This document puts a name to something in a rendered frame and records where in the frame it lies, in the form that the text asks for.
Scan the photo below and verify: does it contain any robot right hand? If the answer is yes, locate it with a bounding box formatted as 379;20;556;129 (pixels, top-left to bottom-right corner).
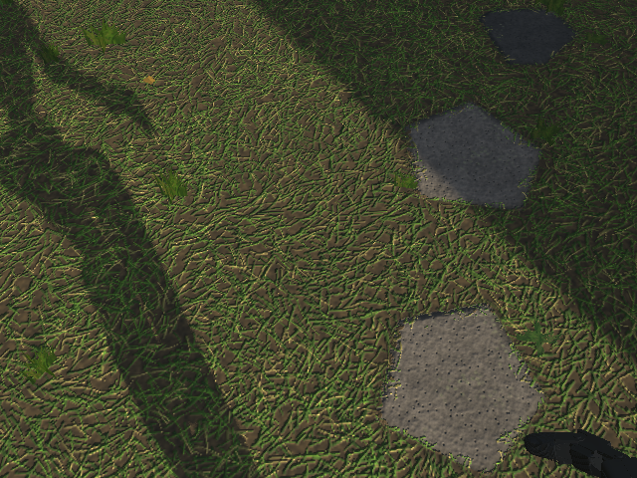
524;429;637;478

